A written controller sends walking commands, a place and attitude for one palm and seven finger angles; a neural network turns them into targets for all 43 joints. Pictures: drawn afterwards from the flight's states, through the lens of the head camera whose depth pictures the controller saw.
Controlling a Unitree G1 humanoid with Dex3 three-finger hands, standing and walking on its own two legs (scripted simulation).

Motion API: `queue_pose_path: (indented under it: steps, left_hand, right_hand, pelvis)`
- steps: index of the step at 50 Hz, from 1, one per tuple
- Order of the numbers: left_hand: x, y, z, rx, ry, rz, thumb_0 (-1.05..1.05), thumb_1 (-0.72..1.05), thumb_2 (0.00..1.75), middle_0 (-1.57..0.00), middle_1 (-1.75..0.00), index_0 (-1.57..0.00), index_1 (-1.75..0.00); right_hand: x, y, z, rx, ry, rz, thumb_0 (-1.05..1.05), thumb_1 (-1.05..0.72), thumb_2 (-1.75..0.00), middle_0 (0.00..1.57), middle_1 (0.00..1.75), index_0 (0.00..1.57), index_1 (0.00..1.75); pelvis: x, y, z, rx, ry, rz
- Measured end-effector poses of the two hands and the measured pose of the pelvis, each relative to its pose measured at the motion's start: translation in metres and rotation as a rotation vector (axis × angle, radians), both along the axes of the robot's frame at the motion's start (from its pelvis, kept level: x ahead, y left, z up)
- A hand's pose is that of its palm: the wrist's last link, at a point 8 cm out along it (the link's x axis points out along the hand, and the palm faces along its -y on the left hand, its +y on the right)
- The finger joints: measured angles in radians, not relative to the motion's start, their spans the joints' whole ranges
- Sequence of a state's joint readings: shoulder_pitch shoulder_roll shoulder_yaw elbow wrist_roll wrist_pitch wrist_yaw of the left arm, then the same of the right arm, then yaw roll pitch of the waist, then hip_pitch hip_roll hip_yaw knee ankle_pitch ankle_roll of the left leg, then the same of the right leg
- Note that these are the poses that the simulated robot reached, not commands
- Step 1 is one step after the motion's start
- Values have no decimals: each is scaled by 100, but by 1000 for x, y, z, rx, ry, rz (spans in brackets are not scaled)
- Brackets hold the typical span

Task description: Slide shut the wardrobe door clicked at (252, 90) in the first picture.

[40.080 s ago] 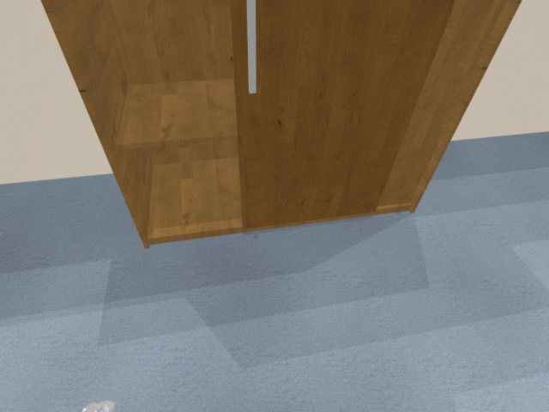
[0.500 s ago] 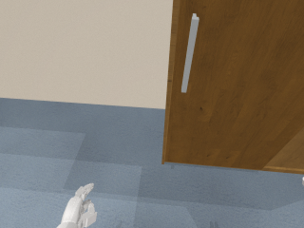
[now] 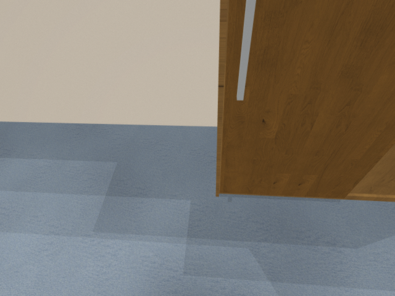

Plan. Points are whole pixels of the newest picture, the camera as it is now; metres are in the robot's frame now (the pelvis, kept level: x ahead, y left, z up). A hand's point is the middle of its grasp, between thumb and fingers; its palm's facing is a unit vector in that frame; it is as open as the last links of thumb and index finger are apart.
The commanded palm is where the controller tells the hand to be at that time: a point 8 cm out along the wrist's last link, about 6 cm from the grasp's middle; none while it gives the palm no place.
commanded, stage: let the arm hang, fingers relaxed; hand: right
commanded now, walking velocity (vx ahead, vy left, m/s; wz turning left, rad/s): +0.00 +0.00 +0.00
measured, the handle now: (244, 53) +0.69 -0.08 +0.13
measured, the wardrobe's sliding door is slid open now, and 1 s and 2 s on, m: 0.00 0.00 0.00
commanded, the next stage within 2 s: look to check the result in 0.70 s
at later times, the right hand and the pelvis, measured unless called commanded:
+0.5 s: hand out of the picture +0.10 -0.24 -0.14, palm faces -0.01 +0.94 -0.33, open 7.4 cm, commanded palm none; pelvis +0.02 -0.01 +0.01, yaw +1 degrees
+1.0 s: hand out of the picture +0.14 -0.23 -0.14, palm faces -0.03 +0.94 -0.33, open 7.4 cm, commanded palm none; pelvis +0.06 +0.01 +0.02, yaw +1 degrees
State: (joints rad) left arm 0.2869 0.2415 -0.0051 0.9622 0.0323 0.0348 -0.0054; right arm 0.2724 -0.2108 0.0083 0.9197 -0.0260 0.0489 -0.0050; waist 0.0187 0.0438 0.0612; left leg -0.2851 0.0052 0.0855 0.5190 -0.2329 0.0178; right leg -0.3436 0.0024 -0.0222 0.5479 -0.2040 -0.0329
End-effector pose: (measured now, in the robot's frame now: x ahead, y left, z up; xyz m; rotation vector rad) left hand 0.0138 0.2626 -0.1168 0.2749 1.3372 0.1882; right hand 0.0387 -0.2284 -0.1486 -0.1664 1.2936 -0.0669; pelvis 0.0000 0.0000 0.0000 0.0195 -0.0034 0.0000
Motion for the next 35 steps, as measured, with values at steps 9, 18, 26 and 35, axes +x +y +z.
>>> queue_pose_path:
  steps: [9,18,26,35]
  left_hand:
    - [-25,-14,-12,-46,93,44,0,90,90,-20,-30,-20,-30]
    - [24,-16,-17,-71,-26,23,0,90,90,-20,-30,-20,-30]
    - [64,-3,-7,-42,-93,-5,0,90,90,-20,-30,-20,-30]
    - [92,18,6,8,-118,-17,0,90,90,-20,-30,-20,-30]
  right_hand:
    - [-39,-38,16,-103,126,-68,1,-93,-90,20,30,21,30]
    - [7,-65,36,-186,22,-54,1,-91,-90,20,30,20,30]
    - [59,-57,40,-165,-76,-17,1,-91,-90,20,30,20,30]
    - [89,-43,38,-129,-105,10,0,-90,-90,20,30,20,30]
  pelvis:
    - [5,-4,5,6,-3,-2]
    - [13,-7,9,-4,-12,8]
    - [24,-6,12,-11,-7,10]
    - [37,-1,14,-16,-8,11]
